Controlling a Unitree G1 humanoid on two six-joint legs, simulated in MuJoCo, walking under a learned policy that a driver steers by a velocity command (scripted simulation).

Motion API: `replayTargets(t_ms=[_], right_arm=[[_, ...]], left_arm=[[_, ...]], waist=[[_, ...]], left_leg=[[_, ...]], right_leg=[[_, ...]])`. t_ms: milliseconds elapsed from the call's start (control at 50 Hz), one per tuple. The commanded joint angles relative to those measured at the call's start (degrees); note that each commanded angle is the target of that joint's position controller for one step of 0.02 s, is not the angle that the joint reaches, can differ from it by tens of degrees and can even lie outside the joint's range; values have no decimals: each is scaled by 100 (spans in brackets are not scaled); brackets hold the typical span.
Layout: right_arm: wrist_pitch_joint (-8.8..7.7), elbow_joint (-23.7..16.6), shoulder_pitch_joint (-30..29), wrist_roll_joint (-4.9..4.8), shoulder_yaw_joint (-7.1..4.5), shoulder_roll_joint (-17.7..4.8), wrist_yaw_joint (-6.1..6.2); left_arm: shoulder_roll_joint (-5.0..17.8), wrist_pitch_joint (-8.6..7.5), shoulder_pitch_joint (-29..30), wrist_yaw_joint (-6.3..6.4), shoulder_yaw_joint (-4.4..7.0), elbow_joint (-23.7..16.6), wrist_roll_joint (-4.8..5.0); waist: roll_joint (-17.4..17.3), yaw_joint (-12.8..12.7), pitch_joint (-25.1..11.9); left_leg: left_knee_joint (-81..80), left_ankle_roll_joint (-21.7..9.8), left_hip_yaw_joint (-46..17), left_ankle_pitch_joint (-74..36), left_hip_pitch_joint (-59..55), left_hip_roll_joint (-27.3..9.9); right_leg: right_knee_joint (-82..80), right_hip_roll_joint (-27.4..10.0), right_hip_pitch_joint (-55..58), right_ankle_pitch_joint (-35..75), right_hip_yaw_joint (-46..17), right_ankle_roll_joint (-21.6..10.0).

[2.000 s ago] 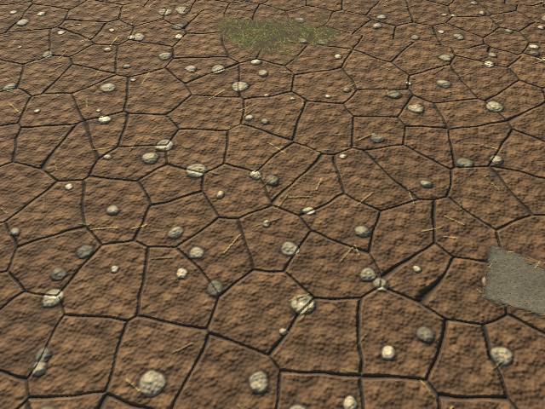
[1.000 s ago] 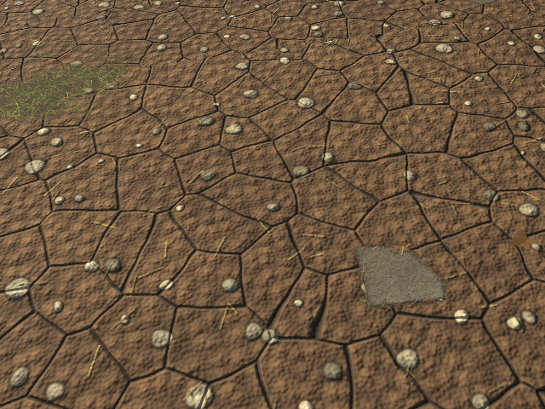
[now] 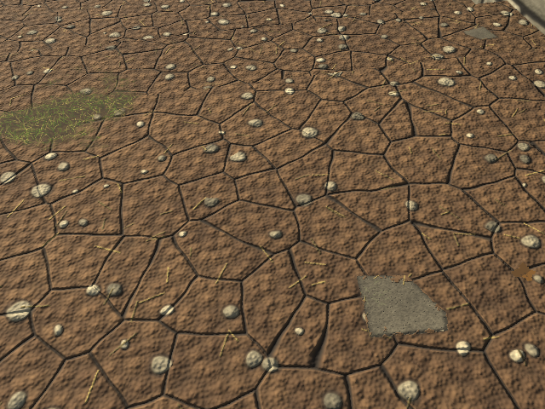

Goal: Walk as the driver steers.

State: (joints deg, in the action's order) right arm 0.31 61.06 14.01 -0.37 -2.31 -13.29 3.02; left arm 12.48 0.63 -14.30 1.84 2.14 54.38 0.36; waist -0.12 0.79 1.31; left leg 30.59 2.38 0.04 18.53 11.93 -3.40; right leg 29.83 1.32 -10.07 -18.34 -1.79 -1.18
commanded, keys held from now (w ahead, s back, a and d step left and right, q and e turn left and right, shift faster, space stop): w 1.00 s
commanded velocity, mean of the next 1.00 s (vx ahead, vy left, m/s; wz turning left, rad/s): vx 0.41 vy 0.00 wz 0.00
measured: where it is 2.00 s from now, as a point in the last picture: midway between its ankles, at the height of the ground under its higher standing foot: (258, 240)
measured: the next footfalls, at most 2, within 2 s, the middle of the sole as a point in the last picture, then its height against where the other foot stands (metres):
right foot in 0.64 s outside the picture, level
left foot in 1.18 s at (221, 330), level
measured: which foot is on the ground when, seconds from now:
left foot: down 0.00-0.64, up 0.66-1.00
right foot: down 0.00-0.16, up 0.18-0.62, down 0.64-1.00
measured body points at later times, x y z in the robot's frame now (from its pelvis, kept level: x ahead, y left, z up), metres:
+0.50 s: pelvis +0.16 +0.04 +0.01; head +0.18 +0.06 +0.46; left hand +0.36 +0.28 -0.11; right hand +0.05 -0.19 -0.13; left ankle +0.02 +0.13 -0.73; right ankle +0.33 -0.11 -0.69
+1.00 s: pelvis +0.45 +0.01 +0.01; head +0.47 +0.01 +0.46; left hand +0.43 +0.27 -0.13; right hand +0.63 -0.25 -0.09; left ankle +0.63 +0.19 -0.67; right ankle +0.40 -0.08 -0.73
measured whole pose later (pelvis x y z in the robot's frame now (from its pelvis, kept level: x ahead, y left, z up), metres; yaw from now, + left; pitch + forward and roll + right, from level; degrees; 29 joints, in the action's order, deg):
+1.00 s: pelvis +0.45 +0.01 +0.01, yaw +1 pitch +1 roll -2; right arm -4.9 49.8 5.5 -0.6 -3.5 -15.1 0.5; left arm 13.7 -5.5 -19.8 -0.3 2.5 59.1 0.3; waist -2.2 -4.0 0.7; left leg 42.0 -0.1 -2.3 -1.6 39.5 -8.5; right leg 11.3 4.8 -1.5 -10.7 3.1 -3.6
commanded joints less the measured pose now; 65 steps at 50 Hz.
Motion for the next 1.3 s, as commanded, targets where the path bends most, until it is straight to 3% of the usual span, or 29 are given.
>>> replayTargets(t_ms=[20,80,120,160,180,200,240,320,420,560,600,640,660,680,700,720,740,800,900,980,1080,1120,1160,1180,1200,1220,1240,1280,1300], right_arm=[[-151,-329,-214,-42,-65,-391,-10],[-431,-483,-261,-168,-63,-369,-189],[-564,-312,256,-180,-88,-381,-281],[-575,232,1413,-42,-200,-481,-309],[-569,280,2066,-34,-312,-982,-283],[-644,269,2182,30,-310,-1259,-367],[-746,-26,1270,-4,-126,-671,-370],[-664,-81,1322,47,18,-350,-377],[-546,-148,1505,80,12,-624,-211],[-503,-54,1729,-35,-97,-774,-168],[-448,-121,1563,-6,-167,-932,-162],[-362,-249,1332,53,-160,-923,-175],[-413,-389,1699,108,-22,-450,-234],[-559,-304,2101,32,153,127,-293],[-703,-467,1392,-171,-23,-485,-314],[-785,-687,855,-280,-95,-732,-298],[-814,-727,605,-231,-123,-741,-245],[-615,-695,912,-116,-165,-367,-197],[-508,-1168,-148,3,-208,-489,-173],[-574,-1419,-1070,-19,-119,-340,-280],[-612,-1742,-1769,-88,-79,-454,-451],[-640,-1774,-1609,-95,-123,-611,-502],[-654,-1463,-446,-85,-314,-960,-488],[-644,-1180,670,-39,-453,-1334,-438],[-606,-1020,1304,47,-594,-1947,-430],[-601,-1016,1344,23,-445,-1432,-457],[-621,-1096,808,-5,-334,-1117,-450],[-637,-1281,-78,46,-215,-762,-461],[-662,-1285,-236,91,-169,-621,-478]], left_arm=[[1074,-98,-469,22,259,-94,77],[1116,-303,-316,-1,293,-110,101],[1030,-331,275,-24,269,-266,204],[747,-319,566,-55,189,-366,155],[354,-370,576,-72,74,-477,57],[462,-465,587,-52,129,-628,169],[661,-601,418,-122,163,-480,290],[627,-632,652,-233,243,-384,101],[254,-560,1749,-302,97,-773,101],[462,-638,2535,-476,62,-1132,157],[741,-657,2017,-474,188,-1035,142],[1193,-613,166,-378,440,-490,160],[1656,-580,-813,-319,559,-292,15],[1540,-563,-1028,-354,481,-164,12],[1089,-591,-603,-364,349,-155,71],[917,-625,32,-364,282,-263,86],[761,-672,471,-387,227,-331,39],[488,-743,689,-442,137,-225,-58],[896,-746,142,-242,184,35,-42],[1035,-692,-320,-164,190,139,25],[1121,-553,-863,-139,231,390,97],[1203,-480,-810,-123,270,395,91],[1183,-405,-572,-126,255,322,56],[977,-395,-593,-126,160,208,-23],[237,-513,-1312,-193,-60,139,-56],[482,-669,-1219,-229,-27,248,50],[1016,-765,-640,-254,113,88,219],[984,-778,-64,-190,145,-21,170],[908,-701,-124,-164,178,2,109]], waist=[[896,-272,639],[1186,-157,943],[871,264,737],[114,655,253],[-1394,770,-84],[-1843,665,31],[-699,242,694],[-612,205,430],[-448,359,590],[-536,261,774],[-737,-125,243],[-784,-1027,-877],[186,-1008,-1815],[1269,-764,-2603],[939,-822,-1716],[701,-611,-806],[203,-401,-435],[356,91,-221],[256,-32,272],[217,-339,309],[228,-498,407],[329,-311,263],[390,346,-451],[89,740,-1285],[-1359,492,-2135],[-1381,581,-2455],[-1015,504,-1505],[-323,182,-541],[-389,-14,-385]], left_leg=[[807,-210,574,1070,1087,485],[1619,-602,-32,1142,1621,22],[256,-827,112,704,569,26],[-571,-670,-29,-417,-1442,173],[-1556,-1073,-2063,441,-2115,-1100],[-2254,-1762,-4059,1217,-2016,-1951],[-2244,-1567,-3140,1313,-1638,-1700],[-2230,-1085,-1275,-1503,-1693,-955],[-2456,-1137,-557,-2421,-1207,-740],[-2301,-1125,-272,-3117,-1714,-1092],[-1520,-1010,-187,-5108,-2020,-1156],[642,-741,27,-5801,-1188,-825],[2752,-477,167,-3498,937,-195],[4285,-341,-484,1345,2147,717],[4872,-498,-872,1280,2736,401],[4803,-589,-623,712,2933,99],[4513,-603,-526,187,2640,-174],[3881,-556,-494,-266,1795,-535],[2413,-240,-329,-1343,2620,-679],[775,-224,-17,-2470,2309,-363],[12,-384,-80,-2096,2527,-211],[-133,-538,-32,-1632,2212,-103],[-286,-794,275,-1466,570,256],[-75,-1092,-282,-1558,-1158,-262],[-466,-2048,-2959,-719,-3424,-1722],[-1317,-2202,-4321,-154,-3635,-1973],[-1376,-1857,-3474,-88,-2902,-1767],[-1682,-1576,-2038,-1091,-1215,-1310],[-1871,-1461,-1603,-1392,-714,-1090]], right_leg=[[-1733,-1064,-491,-3163,-1627,-836],[-2131,-1878,-512,-2714,-2718,-1308],[-1769,-1508,-773,-1814,-1876,-954],[-295,-623,-1702,-680,-634,-492],[1788,9,-2507,-627,268,-48],[2980,249,-3323,-1447,-76,-47],[3767,-421,-3870,-421,-402,-278],[2982,-737,-3464,822,36,-224],[1347,-543,-3149,1669,387,74],[31,-329,-2558,1931,425,-252],[49,-47,-1700,1588,573,-454],[77,-20,819,1616,481,-814],[160,-1447,3164,924,-1515,-1483],[-928,-2429,3882,-365,-4022,-2039],[-1363,-2120,3158,-688,-3800,-1703],[-1553,-1978,2111,-191,-2892,-1481],[-1729,-1789,1166,556,-2232,-1371],[-2169,-1340,-99,1191,-1174,-1269],[-2544,-1272,-290,1544,-665,-1339],[-2502,-1050,-55,1790,-194,-1085],[-2042,-1499,1087,1935,-288,-999],[-1682,-1644,1423,2558,-320,-884],[-294,-1327,1289,4242,-20,-669],[1240,-1000,391,3590,226,-485],[3562,38,-2013,894,459,-42],[4422,173,-2813,-1404,-409,-85],[4742,-190,-3315,-1127,-479,-212],[4149,-734,-3015,-158,-219,-236],[3806,-911,-2642,131,-248,-223]])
